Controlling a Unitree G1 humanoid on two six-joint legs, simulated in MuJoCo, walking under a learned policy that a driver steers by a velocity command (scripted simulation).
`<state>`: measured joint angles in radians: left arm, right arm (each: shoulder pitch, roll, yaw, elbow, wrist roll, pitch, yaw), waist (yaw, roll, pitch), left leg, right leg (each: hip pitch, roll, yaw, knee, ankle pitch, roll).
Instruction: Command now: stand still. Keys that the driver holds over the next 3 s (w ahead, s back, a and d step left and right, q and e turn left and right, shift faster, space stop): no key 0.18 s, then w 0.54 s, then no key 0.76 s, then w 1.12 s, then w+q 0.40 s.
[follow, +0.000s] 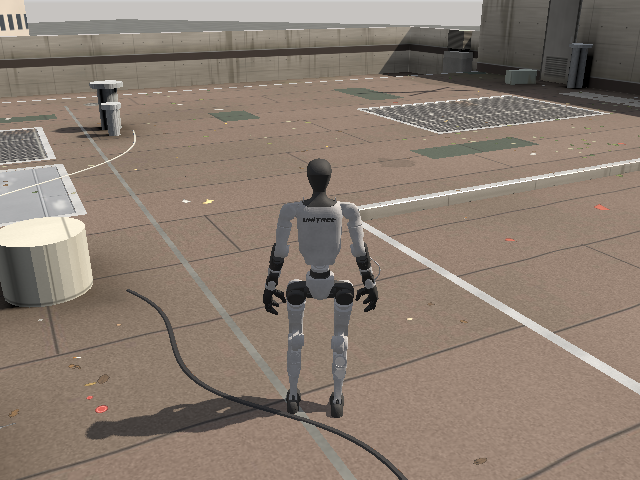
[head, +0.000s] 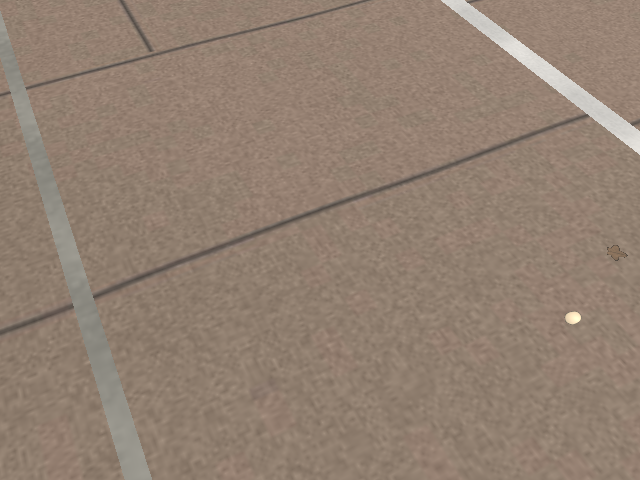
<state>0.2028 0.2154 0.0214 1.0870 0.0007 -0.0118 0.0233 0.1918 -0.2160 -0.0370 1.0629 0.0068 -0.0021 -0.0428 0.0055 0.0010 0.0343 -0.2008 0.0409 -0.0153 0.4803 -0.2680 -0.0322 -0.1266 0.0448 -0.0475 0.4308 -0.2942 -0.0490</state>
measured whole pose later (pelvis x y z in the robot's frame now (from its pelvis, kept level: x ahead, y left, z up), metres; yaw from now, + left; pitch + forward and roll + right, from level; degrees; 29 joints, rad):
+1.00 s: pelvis +0.27 +0.07 -0.02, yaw +0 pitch +1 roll +1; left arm -0.02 0.22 0.05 0.91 0.00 -0.09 -0.02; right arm 0.39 -0.21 -0.04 1.09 0.00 -0.06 -0.02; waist -0.05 -0.02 0.05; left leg 0.03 -0.02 0.06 0.44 -0.45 0.02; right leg -0.47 0.00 -0.04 0.49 0.03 -0.08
